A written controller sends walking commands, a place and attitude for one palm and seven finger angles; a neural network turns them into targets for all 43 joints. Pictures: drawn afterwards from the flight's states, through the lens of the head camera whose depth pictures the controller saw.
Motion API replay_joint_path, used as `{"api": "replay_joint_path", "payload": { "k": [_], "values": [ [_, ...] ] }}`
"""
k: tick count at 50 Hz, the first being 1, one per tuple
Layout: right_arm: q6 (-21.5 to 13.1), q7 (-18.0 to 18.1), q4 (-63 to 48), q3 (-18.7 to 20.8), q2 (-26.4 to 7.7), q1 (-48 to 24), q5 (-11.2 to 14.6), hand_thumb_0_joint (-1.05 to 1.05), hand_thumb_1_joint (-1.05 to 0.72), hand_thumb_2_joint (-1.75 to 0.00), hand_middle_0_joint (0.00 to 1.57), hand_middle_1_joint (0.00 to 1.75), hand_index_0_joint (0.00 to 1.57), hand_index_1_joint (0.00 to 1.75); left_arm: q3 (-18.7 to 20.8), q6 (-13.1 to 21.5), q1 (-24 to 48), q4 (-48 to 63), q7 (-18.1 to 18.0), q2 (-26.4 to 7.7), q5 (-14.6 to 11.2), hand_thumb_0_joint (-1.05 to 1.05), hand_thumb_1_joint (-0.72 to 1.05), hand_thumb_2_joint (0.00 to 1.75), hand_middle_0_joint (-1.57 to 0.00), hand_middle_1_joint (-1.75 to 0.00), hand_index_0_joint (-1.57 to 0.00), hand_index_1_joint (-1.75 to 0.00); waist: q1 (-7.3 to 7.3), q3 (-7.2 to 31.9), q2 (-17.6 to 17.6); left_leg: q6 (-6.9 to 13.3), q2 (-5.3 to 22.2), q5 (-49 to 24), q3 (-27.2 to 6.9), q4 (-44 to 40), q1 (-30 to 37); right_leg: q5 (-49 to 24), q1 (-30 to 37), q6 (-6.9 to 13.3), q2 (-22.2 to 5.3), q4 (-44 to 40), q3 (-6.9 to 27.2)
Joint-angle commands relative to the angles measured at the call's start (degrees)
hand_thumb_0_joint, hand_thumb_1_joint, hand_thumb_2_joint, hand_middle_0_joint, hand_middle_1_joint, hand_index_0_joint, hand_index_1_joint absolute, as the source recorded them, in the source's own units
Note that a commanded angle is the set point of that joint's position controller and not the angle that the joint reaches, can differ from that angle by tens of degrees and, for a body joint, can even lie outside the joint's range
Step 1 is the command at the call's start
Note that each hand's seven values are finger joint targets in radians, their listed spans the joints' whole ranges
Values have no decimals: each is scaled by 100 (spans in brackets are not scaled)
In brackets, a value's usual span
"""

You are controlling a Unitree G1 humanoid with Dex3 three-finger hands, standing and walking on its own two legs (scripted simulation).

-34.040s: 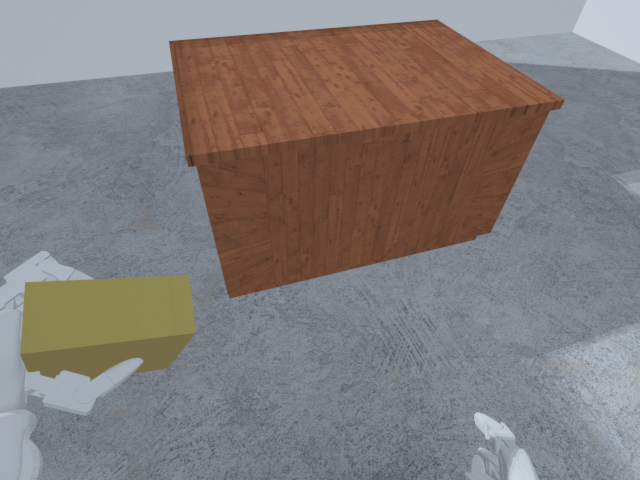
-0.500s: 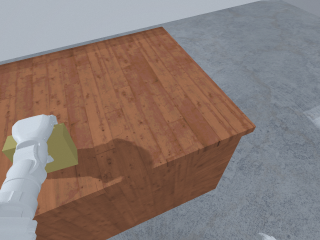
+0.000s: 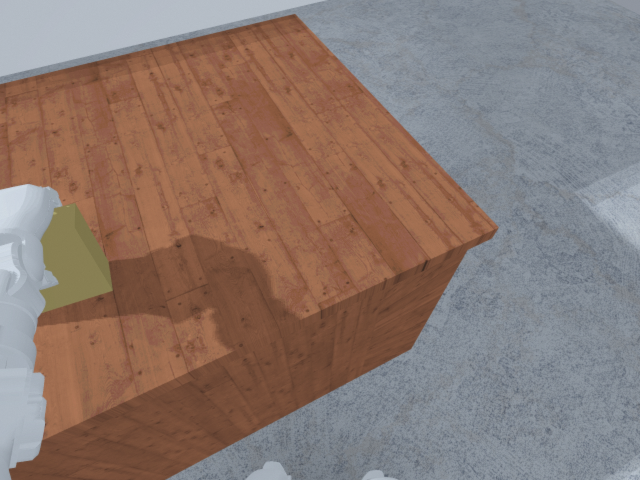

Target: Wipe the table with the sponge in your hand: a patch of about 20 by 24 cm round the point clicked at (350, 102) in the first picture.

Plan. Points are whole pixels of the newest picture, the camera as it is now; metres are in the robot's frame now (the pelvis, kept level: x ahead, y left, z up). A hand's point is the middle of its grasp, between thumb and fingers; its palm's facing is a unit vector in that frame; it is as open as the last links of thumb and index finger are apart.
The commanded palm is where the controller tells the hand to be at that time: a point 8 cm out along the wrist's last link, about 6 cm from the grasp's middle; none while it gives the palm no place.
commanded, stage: wipe forward along the middle lane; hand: left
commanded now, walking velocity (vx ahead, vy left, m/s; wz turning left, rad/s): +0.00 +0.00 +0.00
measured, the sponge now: (45, 274) +0.38 +0.39 +0.01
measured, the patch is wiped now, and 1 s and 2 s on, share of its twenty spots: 1.00 1.00 1.00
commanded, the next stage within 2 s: slide back across to the first lane in 0.34 s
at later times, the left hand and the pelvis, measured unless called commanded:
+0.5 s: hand (23, 215) +0.44 +0.42 +0.05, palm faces -0.16 +0.01 -0.99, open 9.6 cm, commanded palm +0.43 +0.40 +0.08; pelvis +0.02 +0.04 +0.00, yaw -1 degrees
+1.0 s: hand out of the picture +0.42 +0.45 +0.06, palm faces -0.11 -0.04 -0.99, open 9.6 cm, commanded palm +0.39 +0.45 +0.09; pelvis +0.04 +0.05 +0.01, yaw -1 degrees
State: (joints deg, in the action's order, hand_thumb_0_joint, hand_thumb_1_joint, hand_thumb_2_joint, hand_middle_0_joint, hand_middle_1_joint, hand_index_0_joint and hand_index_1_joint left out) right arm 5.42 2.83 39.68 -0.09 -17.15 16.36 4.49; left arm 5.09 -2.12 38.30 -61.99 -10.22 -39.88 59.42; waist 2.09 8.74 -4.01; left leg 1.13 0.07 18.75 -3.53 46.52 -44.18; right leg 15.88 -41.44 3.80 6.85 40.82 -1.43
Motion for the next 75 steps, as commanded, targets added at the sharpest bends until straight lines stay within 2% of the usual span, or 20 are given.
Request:
{"api": "replay_joint_path", "payload": {
  "k": [1,3,5,15,21,24,28,31,36,38,40,42,43,51,59,62,63,68,73,75],
  "values": [
    [-154,50,-517,281,-875,251,6,0,-90,-90,20,30,20,30,88,-152,1130,176,-139,-1412,164,0,10,130,-120,-160,-120,-160,183,1190,604,286,-121,20,214,-399,112,-327,1292,-105,-354,-809,677],
    [-133,36,-476,270,-899,274,-6,0,-90,-90,20,30,20,30,219,-142,1278,193,-121,-1564,146,0,10,130,-120,-160,-120,-160,169,1209,500,286,-120,-115,207,-415,159,-488,1257,-86,-320,-762,619],
    [-114,32,-480,281,-903,336,10,0,-90,-90,20,30,20,30,52,-170,1362,139,-108,-1458,167,0,10,130,-120,-160,-120,-160,251,1164,551,292,-119,-54,197,-428,221,-351,1116,-111,-313,-779,553],
    [-27,-11,-436,309,-918,555,-24,0,-90,-90,20,30,20,30,4,-172,1567,5,-11,-1426,256,0,10,130,-120,-160,-120,-160,254,1364,394,281,-66,-579,108,-434,717,-569,735,-56,-217,-631,297],
    [3,-24,-428,302,-936,612,-36,0,-90,-90,20,30,20,30,-162,-193,2025,-54,-20,-1344,333,0,10,130,-120,-160,-120,-160,367,1199,335,251,-8,-502,-24,-507,904,-180,278,-30,-181,-631,184],
    [40,-38,-446,322,-949,632,-59,0,-90,-90,20,30,20,30,170,-177,1763,31,1,-1655,313,0,10,130,-120,-160,-120,-160,146,1622,241,234,-10,-896,-58,-521,1155,-425,561,6,-168,-543,171],
    [78,-74,-500,351,-886,528,-74,0,-90,-90,20,30,20,30,227,-133,1504,366,14,-1517,250,0,10,130,-120,-160,-120,-160,-3,1852,-22,180,36,-1489,-114,-609,1626,-720,737,45,-162,-550,123],
    [127,-91,-491,358,-920,485,-56,0,-90,-90,20,30,20,30,265,-175,1549,453,-42,-1639,287,0,10,130,-120,-160,-120,-160,59,1595,165,183,37,-1388,-146,-692,1627,-629,767,20,-160,-659,92],
    [170,-155,-488,352,-938,358,-69,0,-90,-90,20,30,20,30,377,-216,1178,376,-105,-1685,333,0,10,130,-120,-160,-120,-160,-70,1325,82,154,11,-1502,-167,-835,1643,-655,910,60,-180,-740,69],
    [201,-188,-501,326,-954,236,-78,0,-90,-90,20,30,20,30,668,-185,962,437,-104,-1911,268,0,10,130,-120,-160,-120,-160,-249,1364,-15,129,3,-1720,-180,-893,1632,-830,1122,101,-208,-734,113],
    [235,-223,-518,331,-964,266,-98,0,-90,-90,20,30,20,30,799,-175,799,398,-117,-2110,295,0,10,130,-120,-160,-120,-160,-284,1479,77,143,-29,-1832,-122,-860,1600,-1068,1383,82,-214,-728,122],
    [252,-237,-556,333,-961,205,-81,0,-90,-90,20,30,20,30,654,-177,716,354,-117,-1932,323,0,10,130,-120,-160,-120,-160,-226,1303,166,143,-47,-1762,-108,-899,1550,-1056,1376,65,-220,-781,112],
    [245,-247,-535,336,-964,148,-81,0,-90,-90,20,30,20,30,817,-140,719,377,-107,-2037,274,0,10,130,-120,-160,-120,-160,-300,1318,153,138,-20,-1940,-149,-904,1598,-1136,1394,89,-231,-761,134],
    [254,-235,-564,397,-995,185,-68,0,-90,-90,20,30,20,30,767,26,523,463,75,-2088,289,0,10,130,-120,-160,-120,-160,-226,1415,186,161,-42,-2104,-103,-896,1871,-1339,1554,62,-230,-903,153],
    [261,-222,-523,451,-1013,236,-123,0,-90,-90,20,30,20,30,923,462,296,757,192,-2212,294,0,10,130,-120,-160,-120,-160,-269,1538,-192,93,-4,-2858,-151,-742,2213,-1656,1437,108,-201,-837,117],
    [301,-218,-526,469,-1025,219,-103,0,-90,-90,20,30,20,30,806,491,407,766,148,-2085,309,0,10,130,-120,-160,-120,-160,-160,1390,68,117,-9,-2513,-151,-778,2048,-1500,1329,86,-201,-880,95],
    [274,-211,-533,478,-983,169,-112,0,-90,-90,20,30,20,30,786,549,377,923,159,-1919,228,0,10,130,-120,-160,-120,-160,-216,1425,-136,102,12,-2785,-166,-795,2155,-1589,1305,105,-213,-870,116],
    [283,-258,-587,488,-928,100,-100,0,-90,-90,20,30,20,30,805,580,-252,1088,122,-1686,79,0,10,130,-120,-160,-120,-160,-322,1650,-133,75,28,-3099,-152,-748,2243,-1800,1494,106,-220,-821,123],
    [281,-300,-654,490,-940,-63,-69,0,-90,-90,20,30,20,30,927,421,-940,1297,71,-1569,-146,0,10,130,-120,-160,-120,-160,-397,1535,126,74,62,-3072,-197,-821,2145,-1805,1671,91,-239,-852,127],
    [279,-313,-704,495,-922,-61,-56,0,-90,-90,20,30,20,30,692,291,-1122,1372,54,-1299,-189,0,10,130,-120,-160,-120,-160,-305,1400,219,79,48,-2768,-212,-869,2121,-1556,1600,61,-215,-881,52]
  ]
}}
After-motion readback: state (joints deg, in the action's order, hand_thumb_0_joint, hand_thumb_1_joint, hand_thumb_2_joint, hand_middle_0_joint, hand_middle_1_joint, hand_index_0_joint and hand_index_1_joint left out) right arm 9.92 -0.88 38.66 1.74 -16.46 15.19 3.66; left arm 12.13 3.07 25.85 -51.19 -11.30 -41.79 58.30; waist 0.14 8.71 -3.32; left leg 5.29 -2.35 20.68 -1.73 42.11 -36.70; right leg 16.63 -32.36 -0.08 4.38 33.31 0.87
